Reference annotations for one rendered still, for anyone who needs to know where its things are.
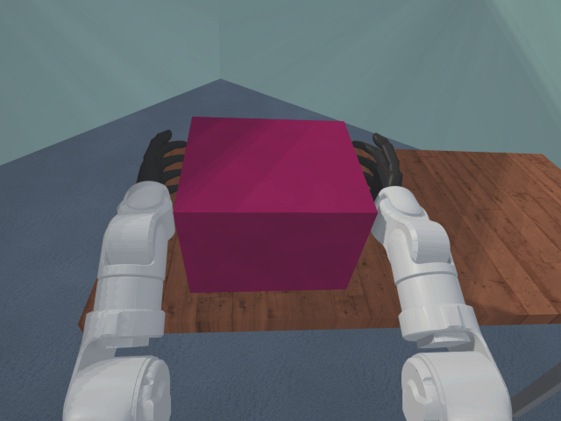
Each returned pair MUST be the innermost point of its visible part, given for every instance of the carton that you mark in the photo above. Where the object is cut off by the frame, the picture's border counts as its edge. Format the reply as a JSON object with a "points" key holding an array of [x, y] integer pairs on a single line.
{"points": [[271, 205]]}

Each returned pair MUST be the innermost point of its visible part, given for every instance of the robot right upper arm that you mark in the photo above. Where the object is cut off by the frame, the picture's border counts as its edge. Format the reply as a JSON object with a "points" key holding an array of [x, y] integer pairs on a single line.
{"points": [[453, 386]]}

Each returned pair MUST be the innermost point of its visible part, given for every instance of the left robot forearm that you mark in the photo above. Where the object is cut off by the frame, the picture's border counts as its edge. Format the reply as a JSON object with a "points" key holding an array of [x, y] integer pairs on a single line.
{"points": [[132, 268]]}

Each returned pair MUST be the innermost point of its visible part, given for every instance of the table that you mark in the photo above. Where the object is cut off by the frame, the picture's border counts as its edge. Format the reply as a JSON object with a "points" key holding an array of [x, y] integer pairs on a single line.
{"points": [[502, 215]]}

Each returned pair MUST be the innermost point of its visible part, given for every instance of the robot right hand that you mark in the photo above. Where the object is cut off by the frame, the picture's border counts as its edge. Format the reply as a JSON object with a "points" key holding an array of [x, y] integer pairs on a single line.
{"points": [[386, 172]]}

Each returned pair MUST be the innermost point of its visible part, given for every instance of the robot left hand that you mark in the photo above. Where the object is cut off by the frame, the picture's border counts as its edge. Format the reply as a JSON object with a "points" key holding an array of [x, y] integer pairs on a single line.
{"points": [[154, 164]]}

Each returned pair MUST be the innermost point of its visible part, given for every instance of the right robot forearm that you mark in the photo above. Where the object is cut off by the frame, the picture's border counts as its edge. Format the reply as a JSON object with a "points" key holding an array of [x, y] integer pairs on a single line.
{"points": [[433, 310]]}

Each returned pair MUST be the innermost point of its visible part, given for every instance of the robot left upper arm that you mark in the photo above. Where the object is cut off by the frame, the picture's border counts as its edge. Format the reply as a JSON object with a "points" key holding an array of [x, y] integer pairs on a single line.
{"points": [[128, 388]]}

